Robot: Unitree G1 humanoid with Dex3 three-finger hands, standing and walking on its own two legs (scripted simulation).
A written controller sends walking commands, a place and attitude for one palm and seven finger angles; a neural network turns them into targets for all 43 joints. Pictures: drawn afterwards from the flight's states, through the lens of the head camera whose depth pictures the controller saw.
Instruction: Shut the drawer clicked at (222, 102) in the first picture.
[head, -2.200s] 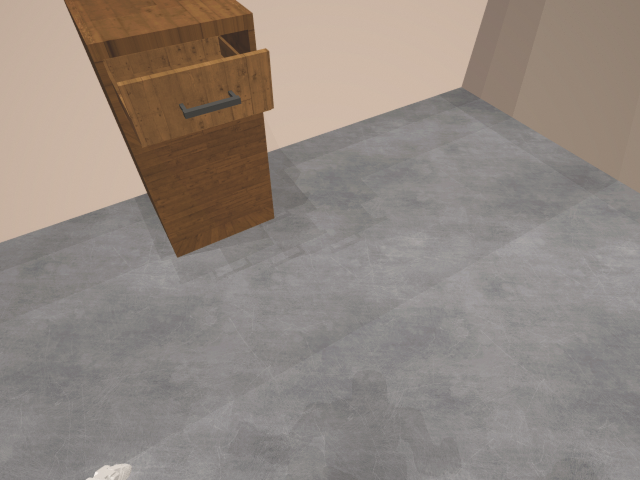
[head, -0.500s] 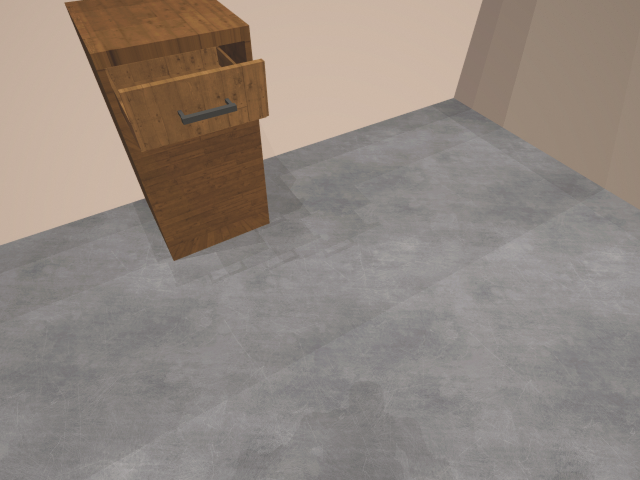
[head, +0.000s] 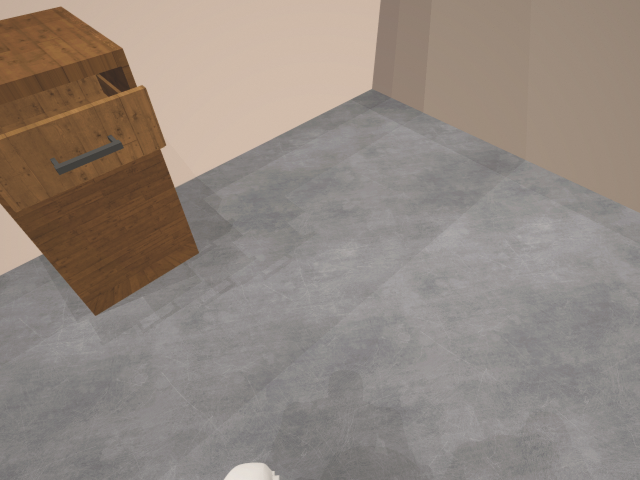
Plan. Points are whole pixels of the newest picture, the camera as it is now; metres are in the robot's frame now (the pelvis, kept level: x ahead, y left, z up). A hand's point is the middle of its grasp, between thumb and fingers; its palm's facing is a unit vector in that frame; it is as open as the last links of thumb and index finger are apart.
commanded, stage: walk to a spot facing it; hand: left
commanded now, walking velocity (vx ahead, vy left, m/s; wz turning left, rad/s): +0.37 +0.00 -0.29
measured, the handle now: (87, 153) +0.77 +0.63 -0.07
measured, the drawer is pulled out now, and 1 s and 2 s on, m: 0.15 0.15 0.15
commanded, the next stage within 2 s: turn to face it in 0.92 s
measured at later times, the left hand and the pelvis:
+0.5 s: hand (176, 400) +0.26 +0.27 -0.18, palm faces -0.12 -0.98 -0.17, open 7.4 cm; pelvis +0.23 +0.08 +0.00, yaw -13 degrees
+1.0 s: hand (295, 255) +0.59 +0.11 -0.19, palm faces -0.46 -0.87 -0.18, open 7.4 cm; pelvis +0.41 +0.01 -0.03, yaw -28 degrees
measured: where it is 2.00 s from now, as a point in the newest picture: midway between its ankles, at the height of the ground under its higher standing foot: (337, 413)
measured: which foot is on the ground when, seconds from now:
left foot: up 0.00-0.30, down 0.32-0.92, up 0.94-1.00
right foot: down 0.00-0.32, up 0.34-0.90, down 0.92-1.00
